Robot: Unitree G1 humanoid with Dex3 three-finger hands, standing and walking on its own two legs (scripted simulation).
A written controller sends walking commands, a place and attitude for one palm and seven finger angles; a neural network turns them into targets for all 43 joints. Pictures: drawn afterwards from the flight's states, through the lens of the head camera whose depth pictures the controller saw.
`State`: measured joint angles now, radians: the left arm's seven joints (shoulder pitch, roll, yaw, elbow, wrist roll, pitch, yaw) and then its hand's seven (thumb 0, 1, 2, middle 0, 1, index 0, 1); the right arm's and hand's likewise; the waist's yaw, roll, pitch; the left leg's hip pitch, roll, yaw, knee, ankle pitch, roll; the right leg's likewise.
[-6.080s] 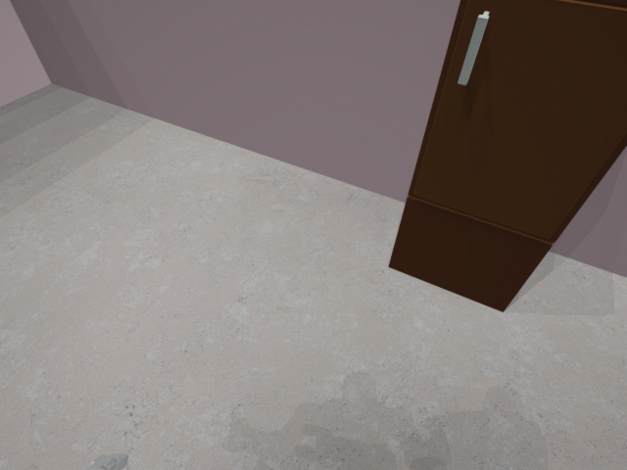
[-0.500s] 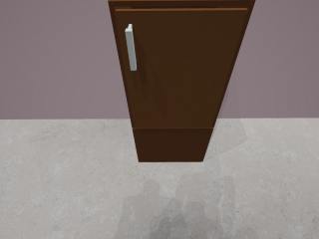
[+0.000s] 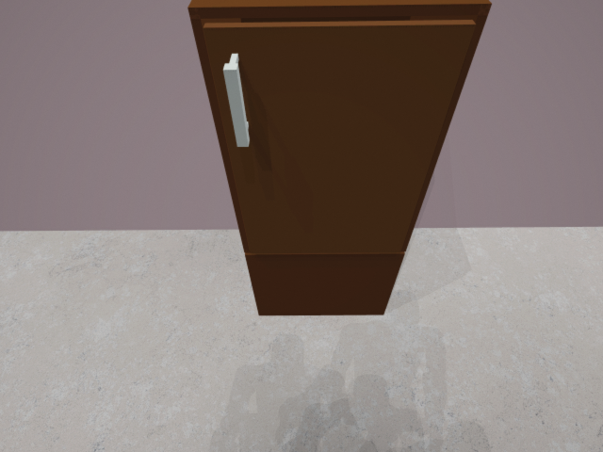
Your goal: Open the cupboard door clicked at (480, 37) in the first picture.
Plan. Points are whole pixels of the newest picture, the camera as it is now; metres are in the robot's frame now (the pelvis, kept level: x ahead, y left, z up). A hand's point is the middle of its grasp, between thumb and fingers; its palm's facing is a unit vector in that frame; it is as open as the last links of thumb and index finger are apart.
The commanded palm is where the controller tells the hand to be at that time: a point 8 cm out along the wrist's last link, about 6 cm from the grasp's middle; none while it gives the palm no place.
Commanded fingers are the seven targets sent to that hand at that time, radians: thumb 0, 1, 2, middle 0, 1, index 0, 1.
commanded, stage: look again from close up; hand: left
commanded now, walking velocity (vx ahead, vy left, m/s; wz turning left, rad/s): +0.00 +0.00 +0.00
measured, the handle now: (239, 101) +0.62 +0.15 +0.14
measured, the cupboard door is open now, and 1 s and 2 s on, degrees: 0 0 0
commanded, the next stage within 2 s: shuffle to correct the standing spot in 1.06 s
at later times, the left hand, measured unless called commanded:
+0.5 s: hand out of the picture +0.00 +0.15 -0.17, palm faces +0.04 -0.98 -0.20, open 7.3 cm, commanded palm none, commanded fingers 0.00 0.90 0.90 -0.20 -0.30 -0.20 -0.30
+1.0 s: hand out of the picture -0.02 +0.15 -0.17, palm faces +0.06 -0.98 -0.18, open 7.3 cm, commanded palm none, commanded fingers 0.00 0.90 0.90 -0.20 -0.30 -0.20 -0.30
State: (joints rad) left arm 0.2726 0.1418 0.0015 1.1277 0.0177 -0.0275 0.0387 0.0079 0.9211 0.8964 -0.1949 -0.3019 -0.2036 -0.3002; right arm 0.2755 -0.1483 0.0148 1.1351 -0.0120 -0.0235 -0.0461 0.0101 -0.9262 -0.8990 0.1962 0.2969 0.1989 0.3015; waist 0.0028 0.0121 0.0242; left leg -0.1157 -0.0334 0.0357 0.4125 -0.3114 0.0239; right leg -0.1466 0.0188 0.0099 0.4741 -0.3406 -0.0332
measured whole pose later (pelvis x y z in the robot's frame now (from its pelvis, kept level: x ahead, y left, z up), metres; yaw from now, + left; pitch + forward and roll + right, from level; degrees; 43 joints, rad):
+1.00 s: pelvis +0.01 -0.01 +0.00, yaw +1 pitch +0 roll +1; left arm 0.31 0.12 0.00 1.13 0.01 -0.03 0.04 0.00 0.91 0.90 -0.20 -0.30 -0.20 -0.30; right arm 0.30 -0.11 0.02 1.17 -0.01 -0.02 -0.05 0.00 -0.91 -0.90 0.20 0.30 0.20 0.30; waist 0.01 0.00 0.03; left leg -0.09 -0.01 0.02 0.40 -0.31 0.00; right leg -0.10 0.04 -0.01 0.42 -0.33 -0.05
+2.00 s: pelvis +0.11 -0.04 -0.01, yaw +0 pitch -1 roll +0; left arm 0.29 0.14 0.05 1.04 0.02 0.01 0.05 0.00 0.91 0.90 -0.20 -0.30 -0.20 -0.30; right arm 0.10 -0.13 -0.02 1.02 0.00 -0.03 -0.05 -0.01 -0.95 -0.90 0.20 0.30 0.20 0.30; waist 0.05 -0.04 0.11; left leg -0.31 0.00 0.12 0.50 -0.17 0.06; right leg -0.38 -0.03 0.03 1.05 -0.46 0.02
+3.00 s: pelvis +0.09 -0.08 +0.00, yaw +1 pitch -1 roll +1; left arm 0.29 0.16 -0.01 1.09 0.02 -0.02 0.03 0.00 0.91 0.90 -0.20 -0.30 -0.20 -0.30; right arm 0.31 -0.17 0.01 1.06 -0.02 -0.01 -0.01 0.01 -0.93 -0.90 0.20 0.30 0.20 0.30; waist 0.00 0.04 0.01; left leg -0.20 -0.01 0.07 0.47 -0.25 0.02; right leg -0.21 -0.05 -0.03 0.51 -0.28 0.01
